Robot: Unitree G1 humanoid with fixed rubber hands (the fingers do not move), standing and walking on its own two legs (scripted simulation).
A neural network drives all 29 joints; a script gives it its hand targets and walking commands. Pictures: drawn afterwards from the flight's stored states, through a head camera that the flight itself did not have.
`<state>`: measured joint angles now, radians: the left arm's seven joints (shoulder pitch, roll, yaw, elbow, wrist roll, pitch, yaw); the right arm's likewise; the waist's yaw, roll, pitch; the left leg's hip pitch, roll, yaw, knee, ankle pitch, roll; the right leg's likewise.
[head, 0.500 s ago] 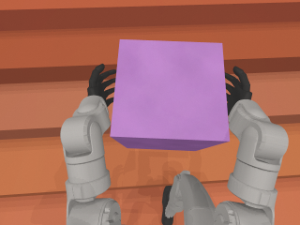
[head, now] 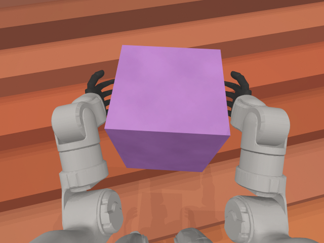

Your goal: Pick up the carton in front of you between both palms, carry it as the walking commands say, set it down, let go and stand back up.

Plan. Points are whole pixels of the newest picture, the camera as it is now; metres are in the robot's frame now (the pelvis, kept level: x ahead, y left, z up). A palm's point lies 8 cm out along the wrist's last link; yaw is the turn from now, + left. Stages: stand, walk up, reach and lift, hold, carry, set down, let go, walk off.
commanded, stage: carry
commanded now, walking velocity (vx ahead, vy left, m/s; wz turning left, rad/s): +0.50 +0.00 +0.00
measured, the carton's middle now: (167, 116) +0.38 -0.05 +0.08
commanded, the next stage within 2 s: none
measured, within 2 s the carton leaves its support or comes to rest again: neither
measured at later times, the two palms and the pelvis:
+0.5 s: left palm out of the picture +0.65 +0.13 +0.27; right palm out of the picture +0.70 -0.16 +0.27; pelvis +0.31 -0.08 +0.15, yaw +0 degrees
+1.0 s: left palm out of the picture +0.98 +0.10 +0.42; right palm out of the picture +0.94 -0.20 +0.42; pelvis +0.61 +0.01 +0.29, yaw -1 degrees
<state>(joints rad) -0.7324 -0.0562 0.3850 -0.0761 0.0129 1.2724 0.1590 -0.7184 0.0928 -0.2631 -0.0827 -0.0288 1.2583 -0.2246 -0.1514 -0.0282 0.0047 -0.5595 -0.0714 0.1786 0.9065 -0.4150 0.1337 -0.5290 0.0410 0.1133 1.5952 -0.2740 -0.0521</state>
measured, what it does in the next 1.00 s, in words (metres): climbs: right foot 0.13 m higher, then left foot 0.13 m higher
